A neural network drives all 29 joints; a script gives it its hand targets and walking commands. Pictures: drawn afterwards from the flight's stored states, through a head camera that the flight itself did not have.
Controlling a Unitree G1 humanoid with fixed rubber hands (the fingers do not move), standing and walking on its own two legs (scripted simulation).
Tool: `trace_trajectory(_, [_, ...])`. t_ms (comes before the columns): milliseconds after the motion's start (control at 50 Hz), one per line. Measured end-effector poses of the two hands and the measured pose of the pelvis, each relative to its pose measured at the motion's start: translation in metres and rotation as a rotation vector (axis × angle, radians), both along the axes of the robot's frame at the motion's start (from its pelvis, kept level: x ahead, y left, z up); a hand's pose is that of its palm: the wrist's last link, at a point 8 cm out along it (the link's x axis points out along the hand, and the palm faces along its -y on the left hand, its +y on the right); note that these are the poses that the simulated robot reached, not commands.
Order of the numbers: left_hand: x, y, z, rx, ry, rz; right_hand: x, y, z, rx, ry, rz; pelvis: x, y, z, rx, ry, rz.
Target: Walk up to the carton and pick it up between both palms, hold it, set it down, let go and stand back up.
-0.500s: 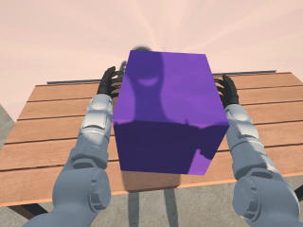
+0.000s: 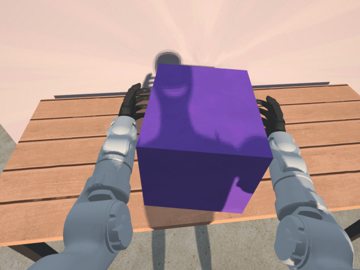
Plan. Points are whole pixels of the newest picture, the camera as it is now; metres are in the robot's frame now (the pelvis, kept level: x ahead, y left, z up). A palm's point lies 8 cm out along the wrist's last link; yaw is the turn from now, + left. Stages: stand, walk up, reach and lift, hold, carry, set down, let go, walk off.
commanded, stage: set down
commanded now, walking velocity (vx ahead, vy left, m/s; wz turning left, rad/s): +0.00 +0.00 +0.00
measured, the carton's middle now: (198, 134) +0.44 -0.03 +0.07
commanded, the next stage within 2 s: none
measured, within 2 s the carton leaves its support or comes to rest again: rests again in 0.56 s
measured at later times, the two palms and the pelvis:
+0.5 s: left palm (131, 123) +0.44 +0.13 +0.11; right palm (271, 137) +0.40 -0.20 +0.10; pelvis +0.00 +0.00 +0.00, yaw +0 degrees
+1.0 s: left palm (132, 128) +0.44 +0.13 +0.10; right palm (270, 139) +0.40 -0.20 +0.09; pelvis +0.01 +0.00 +0.00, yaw +0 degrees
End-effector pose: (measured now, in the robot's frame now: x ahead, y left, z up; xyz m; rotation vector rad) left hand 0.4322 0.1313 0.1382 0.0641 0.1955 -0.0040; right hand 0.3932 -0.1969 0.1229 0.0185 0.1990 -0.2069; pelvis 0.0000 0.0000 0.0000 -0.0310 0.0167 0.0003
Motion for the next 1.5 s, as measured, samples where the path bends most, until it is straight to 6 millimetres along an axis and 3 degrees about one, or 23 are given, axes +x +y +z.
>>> trace_trajectory(760, [0.007, -0.002, -0.039, 0.003, -0.002, -0.014, 0.004, -0.003, -0.03, -0.029, -0.007, -0.002, 0.007, 0.0, 0.0, 0.0, 0.061, -0.002])
trace_trajectory(1500, [0.005, -0.001, -0.042, -0.007, -0.014, -0.024, 0.001, -0.002, -0.033, -0.031, -0.026, -0.004, 0.006, 0.0, 0.0, 0.0, 0.062, -0.002])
